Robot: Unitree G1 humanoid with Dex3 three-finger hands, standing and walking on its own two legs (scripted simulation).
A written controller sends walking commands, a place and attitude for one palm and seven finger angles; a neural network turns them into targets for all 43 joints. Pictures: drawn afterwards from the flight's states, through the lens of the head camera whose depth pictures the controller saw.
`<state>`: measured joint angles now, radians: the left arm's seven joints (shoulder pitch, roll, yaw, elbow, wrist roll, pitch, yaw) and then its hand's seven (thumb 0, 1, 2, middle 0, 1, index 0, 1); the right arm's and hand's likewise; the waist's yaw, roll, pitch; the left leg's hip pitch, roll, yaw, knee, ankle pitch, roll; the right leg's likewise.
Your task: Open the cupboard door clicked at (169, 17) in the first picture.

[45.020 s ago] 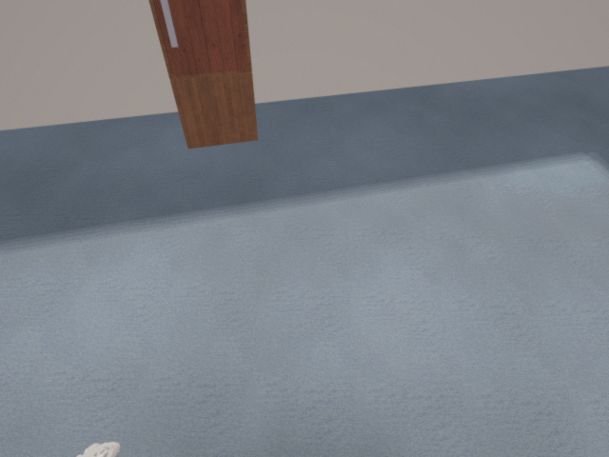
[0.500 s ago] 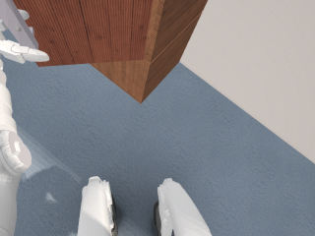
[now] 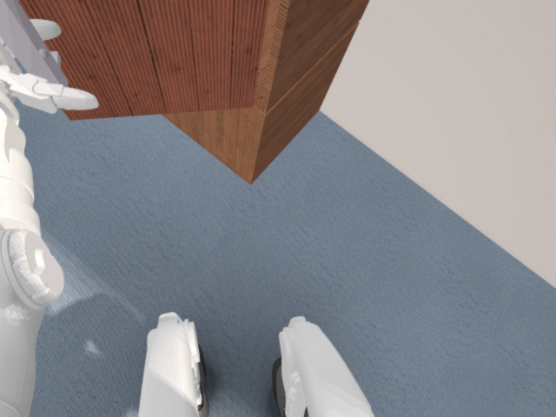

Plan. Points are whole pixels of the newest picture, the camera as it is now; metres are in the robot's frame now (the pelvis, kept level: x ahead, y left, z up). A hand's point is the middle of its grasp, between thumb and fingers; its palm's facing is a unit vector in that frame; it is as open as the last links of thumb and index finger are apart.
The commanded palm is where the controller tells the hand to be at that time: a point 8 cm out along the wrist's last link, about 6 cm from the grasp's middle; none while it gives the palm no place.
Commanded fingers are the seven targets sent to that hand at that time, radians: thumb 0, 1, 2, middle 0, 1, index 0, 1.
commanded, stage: slide the fingers in behind the handle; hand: left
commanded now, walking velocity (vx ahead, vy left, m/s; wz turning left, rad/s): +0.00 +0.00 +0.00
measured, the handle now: (23, 23) +0.60 +0.27 +0.06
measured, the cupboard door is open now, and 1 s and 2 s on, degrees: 49 49 89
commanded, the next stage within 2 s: close the thumb around the handle in 0.12 s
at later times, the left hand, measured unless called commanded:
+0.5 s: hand (43, 53) +0.56 +0.24 +0.06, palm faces +0.13 -0.99 -0.02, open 11.8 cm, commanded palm +0.54 +0.25 +0.06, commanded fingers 0.00 0.34 0.66 -0.36 -1.29 -0.36 -1.29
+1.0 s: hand (43, 51) +0.56 +0.24 +0.06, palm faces +0.12 -0.99 -0.01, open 5.9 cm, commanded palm +0.55 +0.26 +0.06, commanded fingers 0.00 0.90 0.90 -0.40 -1.35 -0.40 -1.35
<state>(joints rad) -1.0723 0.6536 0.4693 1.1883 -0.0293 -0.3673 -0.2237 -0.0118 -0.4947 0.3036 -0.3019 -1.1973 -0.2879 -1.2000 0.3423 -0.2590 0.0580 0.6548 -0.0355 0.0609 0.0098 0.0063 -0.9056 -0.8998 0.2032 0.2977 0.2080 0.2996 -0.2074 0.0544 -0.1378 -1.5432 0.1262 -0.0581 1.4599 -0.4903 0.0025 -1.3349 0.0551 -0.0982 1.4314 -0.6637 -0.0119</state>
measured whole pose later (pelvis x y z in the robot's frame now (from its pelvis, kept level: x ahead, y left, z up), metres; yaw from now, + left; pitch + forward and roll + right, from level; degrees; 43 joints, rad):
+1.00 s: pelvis +0.00 +0.01 +0.00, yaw -1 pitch +32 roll -7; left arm -1.07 0.66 0.48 1.19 -0.02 -0.37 -0.22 0.01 0.68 0.81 -0.37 -1.34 -0.37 -1.35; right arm 0.34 -0.26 0.06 0.64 -0.04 0.06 0.01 0.01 -0.91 -0.90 0.20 0.30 0.21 0.30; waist -0.22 0.06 -0.14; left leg -1.55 0.13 -0.05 1.46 -0.49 0.01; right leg -1.34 0.06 -0.09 1.43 -0.66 0.00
